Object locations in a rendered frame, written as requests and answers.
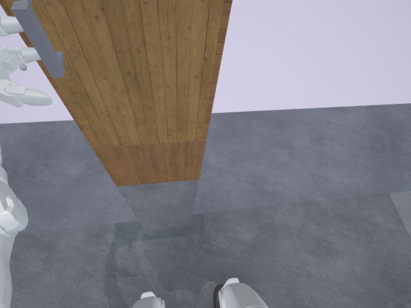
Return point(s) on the left robot hand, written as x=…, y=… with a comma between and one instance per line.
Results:
x=11, y=92

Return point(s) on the robot right shin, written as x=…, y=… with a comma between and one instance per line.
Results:
x=231, y=280

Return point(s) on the cupboard door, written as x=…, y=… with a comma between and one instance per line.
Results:
x=136, y=71

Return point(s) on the robot right thigh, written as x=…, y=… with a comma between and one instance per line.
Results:
x=239, y=295

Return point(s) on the handle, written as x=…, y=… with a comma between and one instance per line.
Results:
x=29, y=22

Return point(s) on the left robot upper arm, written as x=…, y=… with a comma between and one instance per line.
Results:
x=13, y=219

